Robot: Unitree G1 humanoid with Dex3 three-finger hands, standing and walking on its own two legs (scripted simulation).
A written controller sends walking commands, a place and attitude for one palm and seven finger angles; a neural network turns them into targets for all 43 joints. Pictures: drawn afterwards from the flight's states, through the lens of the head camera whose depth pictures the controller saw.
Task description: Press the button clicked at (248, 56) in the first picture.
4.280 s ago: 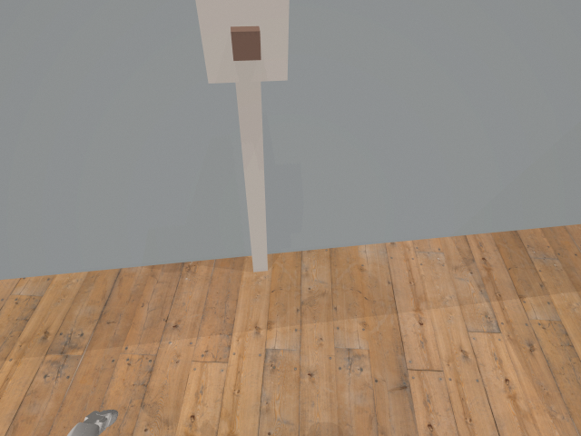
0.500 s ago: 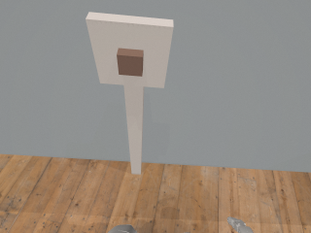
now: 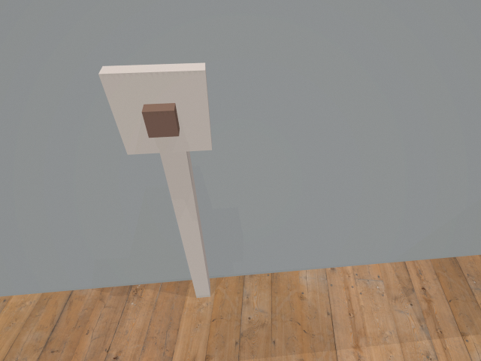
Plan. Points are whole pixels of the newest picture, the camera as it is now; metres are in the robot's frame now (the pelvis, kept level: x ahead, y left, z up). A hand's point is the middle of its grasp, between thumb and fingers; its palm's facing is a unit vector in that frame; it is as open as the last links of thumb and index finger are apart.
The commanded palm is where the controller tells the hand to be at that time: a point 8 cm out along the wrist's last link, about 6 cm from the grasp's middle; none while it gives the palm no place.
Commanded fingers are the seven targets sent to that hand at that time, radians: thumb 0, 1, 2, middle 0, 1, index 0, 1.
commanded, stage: come to a stop and stand still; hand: left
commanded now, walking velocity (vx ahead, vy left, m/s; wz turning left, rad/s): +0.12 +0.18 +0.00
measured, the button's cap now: (161, 119) +0.50 +0.17 +0.16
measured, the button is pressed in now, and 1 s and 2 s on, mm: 0 0 0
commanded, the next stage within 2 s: look again from close up in 1.40 s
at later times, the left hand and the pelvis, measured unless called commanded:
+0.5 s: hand out of the picture -0.03 +0.20 -0.19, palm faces +0.09 -0.98 -0.15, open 7.4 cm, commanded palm none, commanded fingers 0.00 0.90 0.90 -0.20 -0.30 -0.20 -0.30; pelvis +0.03 +0.04 -0.01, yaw +0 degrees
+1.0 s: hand out of the picture +0.01 +0.22 -0.17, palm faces +0.02 -0.98 -0.21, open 7.4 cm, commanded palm none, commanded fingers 0.00 0.90 0.90 -0.20 -0.30 -0.20 -0.30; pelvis +0.00 +0.04 +0.00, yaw +1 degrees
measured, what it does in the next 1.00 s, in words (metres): steps on the spot: left foot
